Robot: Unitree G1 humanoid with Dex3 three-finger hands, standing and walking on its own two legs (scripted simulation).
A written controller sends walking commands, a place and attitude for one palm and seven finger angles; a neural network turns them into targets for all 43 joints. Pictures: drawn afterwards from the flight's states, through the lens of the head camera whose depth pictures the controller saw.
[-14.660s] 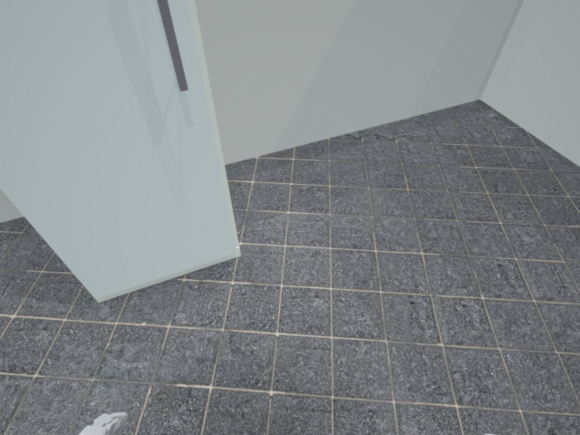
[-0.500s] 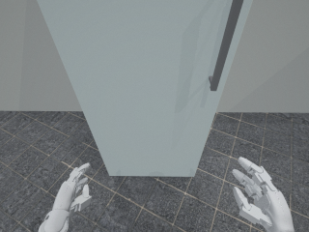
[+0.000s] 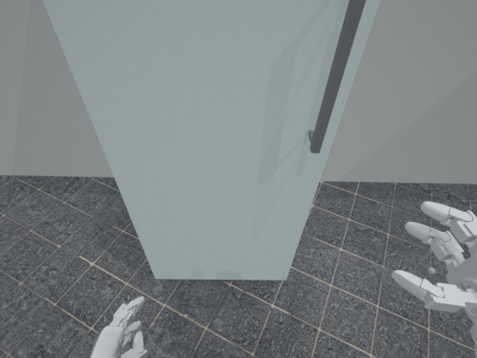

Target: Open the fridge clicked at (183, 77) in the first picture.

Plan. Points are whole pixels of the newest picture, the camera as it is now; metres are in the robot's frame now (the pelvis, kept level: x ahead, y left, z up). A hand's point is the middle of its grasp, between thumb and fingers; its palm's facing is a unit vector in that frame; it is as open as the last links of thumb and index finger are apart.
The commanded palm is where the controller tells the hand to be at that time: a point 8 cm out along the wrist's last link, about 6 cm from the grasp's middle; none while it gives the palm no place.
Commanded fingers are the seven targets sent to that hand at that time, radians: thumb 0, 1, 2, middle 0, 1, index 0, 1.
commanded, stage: raise the hand to about handle height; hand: right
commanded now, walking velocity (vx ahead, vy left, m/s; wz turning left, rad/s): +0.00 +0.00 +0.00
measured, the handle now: (331, 74) +0.53 -0.13 +0.24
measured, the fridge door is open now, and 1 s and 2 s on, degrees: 0 0 0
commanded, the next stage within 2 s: move the hooked fingers beside the handle in 1.22 s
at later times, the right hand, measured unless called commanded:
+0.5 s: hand out of the picture +0.24 -0.28 +0.20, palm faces +0.03 +0.99 -0.11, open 13.8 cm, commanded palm +0.21 -0.33 +0.22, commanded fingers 0.00 0.50 -0.30 0.30 1.20 0.30 1.20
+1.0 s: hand out of the picture +0.26 -0.27 +0.24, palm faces -0.01 +1.00 -0.10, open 14.0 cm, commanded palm +0.23 -0.32 +0.26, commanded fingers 0.00 0.50 -0.30 0.30 1.20 0.30 1.20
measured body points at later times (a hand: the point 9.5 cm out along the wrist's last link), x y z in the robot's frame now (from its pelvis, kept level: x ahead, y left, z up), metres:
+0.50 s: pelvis -0.01 -0.01 +0.02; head -0.04 +0.00 +0.47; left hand +0.22 +0.17 -0.03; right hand +0.24 -0.34 +0.21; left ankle -0.01 +0.10 -0.72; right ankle +0.05 -0.10 -0.72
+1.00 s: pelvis -0.01 +0.00 +0.02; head -0.04 +0.02 +0.47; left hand +0.20 +0.23 -0.04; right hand +0.26 -0.32 +0.25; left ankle -0.01 +0.10 -0.72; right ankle +0.05 -0.10 -0.72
